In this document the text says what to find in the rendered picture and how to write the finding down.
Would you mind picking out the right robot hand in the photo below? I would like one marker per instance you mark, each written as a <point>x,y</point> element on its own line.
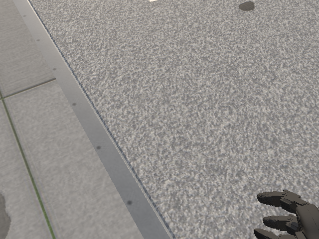
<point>305,225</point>

